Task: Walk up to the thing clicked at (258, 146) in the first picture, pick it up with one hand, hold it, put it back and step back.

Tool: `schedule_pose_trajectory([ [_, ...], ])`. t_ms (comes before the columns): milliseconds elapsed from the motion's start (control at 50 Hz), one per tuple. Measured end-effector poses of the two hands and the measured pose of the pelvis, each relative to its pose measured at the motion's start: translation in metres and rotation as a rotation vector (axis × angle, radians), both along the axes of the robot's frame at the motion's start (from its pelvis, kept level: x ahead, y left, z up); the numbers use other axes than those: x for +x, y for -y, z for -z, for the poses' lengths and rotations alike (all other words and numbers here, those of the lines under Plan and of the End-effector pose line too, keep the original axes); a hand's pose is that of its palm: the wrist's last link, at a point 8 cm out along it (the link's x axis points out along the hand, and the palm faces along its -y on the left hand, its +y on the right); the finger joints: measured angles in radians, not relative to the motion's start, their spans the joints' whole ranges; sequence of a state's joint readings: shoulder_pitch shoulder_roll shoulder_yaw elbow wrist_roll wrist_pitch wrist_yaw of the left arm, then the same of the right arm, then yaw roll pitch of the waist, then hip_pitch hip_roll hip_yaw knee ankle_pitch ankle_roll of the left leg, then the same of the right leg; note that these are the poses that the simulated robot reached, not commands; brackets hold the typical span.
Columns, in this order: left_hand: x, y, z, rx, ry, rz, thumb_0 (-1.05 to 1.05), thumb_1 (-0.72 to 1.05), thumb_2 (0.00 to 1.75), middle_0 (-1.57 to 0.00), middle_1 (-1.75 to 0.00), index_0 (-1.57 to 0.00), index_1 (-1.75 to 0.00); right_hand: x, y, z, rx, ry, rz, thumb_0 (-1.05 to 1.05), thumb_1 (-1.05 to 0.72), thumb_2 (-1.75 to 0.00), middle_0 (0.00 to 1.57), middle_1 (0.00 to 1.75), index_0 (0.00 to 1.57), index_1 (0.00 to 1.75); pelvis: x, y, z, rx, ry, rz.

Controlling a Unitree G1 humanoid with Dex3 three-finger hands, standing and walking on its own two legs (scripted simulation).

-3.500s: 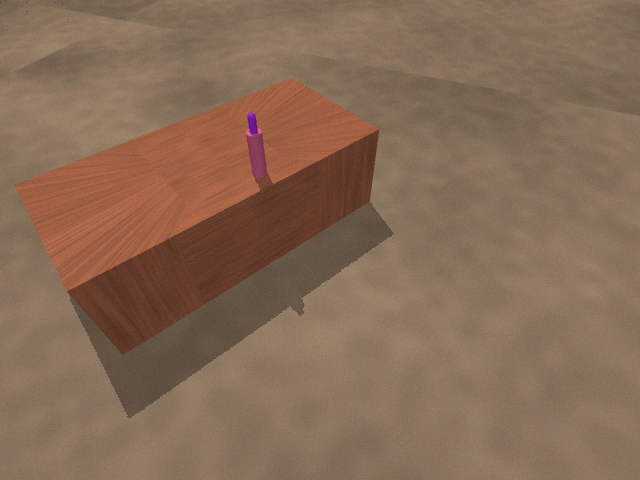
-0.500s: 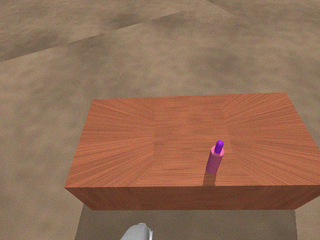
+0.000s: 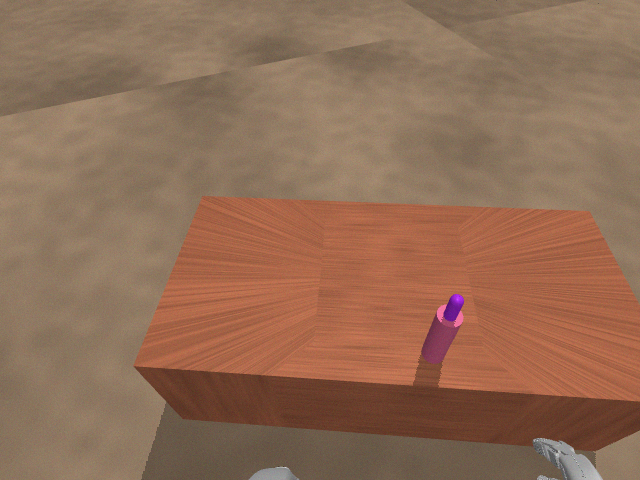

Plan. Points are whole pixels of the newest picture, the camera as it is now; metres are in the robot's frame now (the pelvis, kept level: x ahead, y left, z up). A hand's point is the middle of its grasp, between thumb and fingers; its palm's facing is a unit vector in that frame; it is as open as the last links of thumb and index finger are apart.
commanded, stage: walk up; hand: right
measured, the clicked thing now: (444, 328) +0.45 -0.21 -0.25
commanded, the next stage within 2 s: stand in 1.54 s
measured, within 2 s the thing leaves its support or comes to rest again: neither
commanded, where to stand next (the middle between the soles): +0.08 +0.02 m, yaw -2 degrees
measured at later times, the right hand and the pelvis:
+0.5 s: hand out of the picture +0.09 -0.22 -0.14, palm faces -0.02 +0.94 -0.34, open 7.4 cm; pelvis +0.01 +0.03 +0.02, yaw +0 degrees
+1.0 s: hand out of the picture +0.10 -0.24 -0.13, palm faces +0.02 +0.94 -0.34, open 7.4 cm; pelvis +0.02 +0.02 +0.03, yaw -2 degrees
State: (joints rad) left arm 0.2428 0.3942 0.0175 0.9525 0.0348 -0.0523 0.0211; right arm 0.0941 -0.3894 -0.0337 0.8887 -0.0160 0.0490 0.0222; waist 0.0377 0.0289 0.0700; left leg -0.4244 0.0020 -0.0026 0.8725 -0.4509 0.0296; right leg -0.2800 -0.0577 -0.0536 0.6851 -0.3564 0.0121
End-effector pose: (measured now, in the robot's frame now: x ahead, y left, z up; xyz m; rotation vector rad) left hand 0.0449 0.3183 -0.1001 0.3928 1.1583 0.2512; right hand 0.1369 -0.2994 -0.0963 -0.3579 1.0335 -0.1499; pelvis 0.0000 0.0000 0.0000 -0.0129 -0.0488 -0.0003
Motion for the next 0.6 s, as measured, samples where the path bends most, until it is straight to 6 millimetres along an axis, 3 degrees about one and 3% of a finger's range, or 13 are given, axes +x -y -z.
schedule_pose_trajectory([
  [140, -0.01, -0.036, 0.001, 0.019, -0.057, -0.006, 0.01, 0.9, 0.9, -0.2, -0.3, -0.2, -0.3, -0.03, -0.009, 0.006, -0.028, -0.068, 0.03, 0.01, -0.91, -0.89, 0.2, 0.3, 0.21, 0.3, -0.005, -0.025, 0.001, 0.025, -0.011, -0.01],
  [220, -0.004, -0.043, 0.002, 0.004, -0.067, -0.002, 0.01, 0.9, 0.9, -0.2, -0.3, -0.2, -0.3, -0.057, -0.019, 0.009, -0.02, -0.132, 0.059, 0.01, -0.91, -0.89, 0.2, 0.3, 0.21, 0.3, -0.006, -0.03, -0.002, 0.007, -0.011, -0.004],
  [300, 0.001, -0.04, 0.004, -0.017, -0.059, -0.002, 0.01, 0.9, 0.9, -0.2, -0.3, -0.2, -0.3, -0.071, -0.026, 0.01, -0.006, -0.172, 0.086, 0.01, -0.91, -0.89, 0.21, 0.3, 0.21, 0.3, -0.003, -0.032, -0.004, -0.006, -0.004, -0.004],
  [420, 0.015, -0.026, 0.006, -0.067, -0.062, 0.01, 0.01, 0.9, 0.9, -0.2, -0.3, -0.2, -0.3, -0.069, -0.035, 0.006, 0.014, -0.176, 0.091, 0.01, -0.91, -0.89, 0.21, 0.3, 0.21, 0.3, 0.003, -0.032, -0.011, -0.004, -0.008, 0.003],
  [600, 0.04, -0.006, 0.002, -0.1, -0.035, 0.017, 0.0, 0.9, 0.9, -0.2, -0.3, -0.2, -0.3, -0.039, -0.028, -0.004, 0.01, -0.119, 0.088, 0.01, -0.91, -0.89, 0.21, 0.3, 0.21, 0.3, 0.011, -0.026, -0.019, 0.005, -0.007, 0.009],
])
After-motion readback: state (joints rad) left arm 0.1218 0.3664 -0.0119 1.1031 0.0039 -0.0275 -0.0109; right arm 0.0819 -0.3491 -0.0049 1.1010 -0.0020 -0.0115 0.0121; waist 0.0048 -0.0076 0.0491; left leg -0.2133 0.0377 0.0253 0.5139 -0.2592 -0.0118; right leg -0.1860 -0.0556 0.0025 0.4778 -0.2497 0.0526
